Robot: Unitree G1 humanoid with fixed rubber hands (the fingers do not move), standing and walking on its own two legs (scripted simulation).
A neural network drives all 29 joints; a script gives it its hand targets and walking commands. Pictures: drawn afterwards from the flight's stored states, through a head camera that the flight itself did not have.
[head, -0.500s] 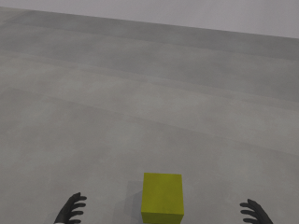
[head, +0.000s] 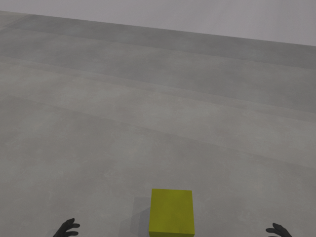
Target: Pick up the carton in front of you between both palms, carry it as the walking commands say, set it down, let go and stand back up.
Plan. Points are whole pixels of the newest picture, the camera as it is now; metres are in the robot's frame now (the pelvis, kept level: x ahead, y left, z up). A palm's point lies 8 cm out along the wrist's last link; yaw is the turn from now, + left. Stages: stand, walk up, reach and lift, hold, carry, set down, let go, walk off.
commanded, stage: stand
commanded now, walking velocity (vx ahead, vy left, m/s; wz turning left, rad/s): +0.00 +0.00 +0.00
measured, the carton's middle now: (170, 217) +0.37 -0.02 -0.65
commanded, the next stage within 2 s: none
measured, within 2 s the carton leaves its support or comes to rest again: neither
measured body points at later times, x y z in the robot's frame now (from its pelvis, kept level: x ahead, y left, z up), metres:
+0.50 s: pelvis -0.02 +0.00 +0.01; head -0.03 +0.01 +0.46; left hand +0.09 +0.31 -0.11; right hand +0.10 -0.30 -0.10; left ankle -0.03 +0.11 -0.74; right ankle -0.04 -0.11 -0.74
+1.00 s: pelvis -0.03 +0.00 +0.01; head -0.03 +0.01 +0.46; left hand +0.07 +0.32 -0.11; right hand +0.08 -0.31 -0.10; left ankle -0.03 +0.11 -0.74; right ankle -0.04 -0.11 -0.74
